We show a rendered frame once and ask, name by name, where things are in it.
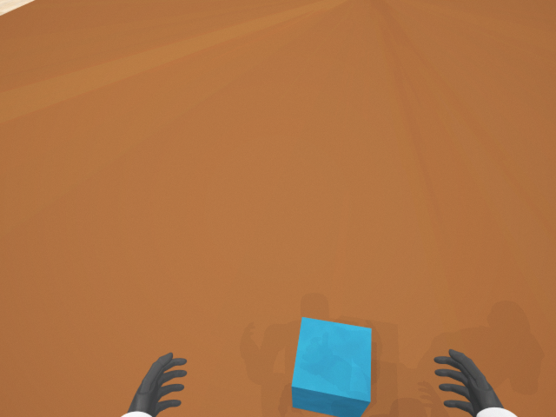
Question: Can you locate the robot right hand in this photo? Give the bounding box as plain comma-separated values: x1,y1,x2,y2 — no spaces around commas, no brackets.
434,349,505,417

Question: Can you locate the carton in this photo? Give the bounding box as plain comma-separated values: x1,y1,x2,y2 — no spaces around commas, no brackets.
292,317,371,417

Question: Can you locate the robot left hand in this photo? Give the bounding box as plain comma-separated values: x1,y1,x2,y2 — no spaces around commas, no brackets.
128,353,187,417

